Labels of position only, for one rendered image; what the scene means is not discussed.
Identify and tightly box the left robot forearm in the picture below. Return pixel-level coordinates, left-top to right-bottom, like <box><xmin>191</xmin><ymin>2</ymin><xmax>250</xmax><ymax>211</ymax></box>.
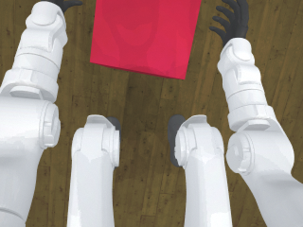
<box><xmin>0</xmin><ymin>1</ymin><xmax>68</xmax><ymax>103</ymax></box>

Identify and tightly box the carton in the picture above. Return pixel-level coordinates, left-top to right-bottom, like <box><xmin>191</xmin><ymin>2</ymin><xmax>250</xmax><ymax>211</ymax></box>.
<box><xmin>90</xmin><ymin>0</ymin><xmax>202</xmax><ymax>79</ymax></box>

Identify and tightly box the right robot hand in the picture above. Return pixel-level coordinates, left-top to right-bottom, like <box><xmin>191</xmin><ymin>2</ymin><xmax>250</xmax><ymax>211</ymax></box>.
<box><xmin>209</xmin><ymin>0</ymin><xmax>249</xmax><ymax>47</ymax></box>

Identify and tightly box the left robot thigh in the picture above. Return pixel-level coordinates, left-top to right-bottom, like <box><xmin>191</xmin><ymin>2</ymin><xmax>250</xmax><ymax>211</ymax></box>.
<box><xmin>66</xmin><ymin>123</ymin><xmax>120</xmax><ymax>227</ymax></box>

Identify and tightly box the right robot upper arm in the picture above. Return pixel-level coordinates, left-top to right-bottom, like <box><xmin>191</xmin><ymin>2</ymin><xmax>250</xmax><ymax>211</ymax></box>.
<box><xmin>225</xmin><ymin>130</ymin><xmax>303</xmax><ymax>227</ymax></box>

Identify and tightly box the robot thigh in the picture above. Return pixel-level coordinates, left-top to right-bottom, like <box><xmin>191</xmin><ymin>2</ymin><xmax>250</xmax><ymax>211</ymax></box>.
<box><xmin>175</xmin><ymin>123</ymin><xmax>233</xmax><ymax>227</ymax></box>
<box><xmin>66</xmin><ymin>123</ymin><xmax>120</xmax><ymax>227</ymax></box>

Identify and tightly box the right robot thigh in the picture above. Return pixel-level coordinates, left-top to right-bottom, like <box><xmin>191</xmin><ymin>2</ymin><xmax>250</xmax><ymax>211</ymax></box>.
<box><xmin>175</xmin><ymin>123</ymin><xmax>233</xmax><ymax>227</ymax></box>

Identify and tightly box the right robot forearm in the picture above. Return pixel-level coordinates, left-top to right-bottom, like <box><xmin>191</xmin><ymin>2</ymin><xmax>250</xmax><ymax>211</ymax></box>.
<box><xmin>217</xmin><ymin>38</ymin><xmax>294</xmax><ymax>166</ymax></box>

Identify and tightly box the left robot hand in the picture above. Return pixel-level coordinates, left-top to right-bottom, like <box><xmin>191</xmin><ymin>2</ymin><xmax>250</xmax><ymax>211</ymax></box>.
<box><xmin>41</xmin><ymin>0</ymin><xmax>83</xmax><ymax>15</ymax></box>

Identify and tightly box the left robot upper arm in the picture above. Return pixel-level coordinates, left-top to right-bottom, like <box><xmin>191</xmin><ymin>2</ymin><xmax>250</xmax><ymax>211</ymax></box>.
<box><xmin>0</xmin><ymin>96</ymin><xmax>61</xmax><ymax>227</ymax></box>

